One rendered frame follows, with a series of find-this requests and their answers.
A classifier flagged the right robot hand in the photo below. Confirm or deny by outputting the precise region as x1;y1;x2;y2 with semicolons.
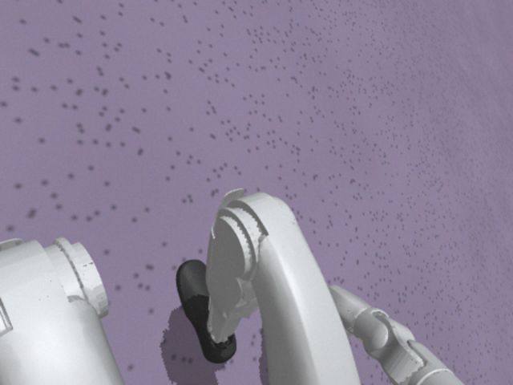
328;284;373;340

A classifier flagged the right robot arm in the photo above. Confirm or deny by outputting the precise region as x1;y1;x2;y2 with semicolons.
353;307;465;385

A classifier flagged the right robot foot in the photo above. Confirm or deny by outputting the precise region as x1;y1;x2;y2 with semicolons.
176;260;236;363

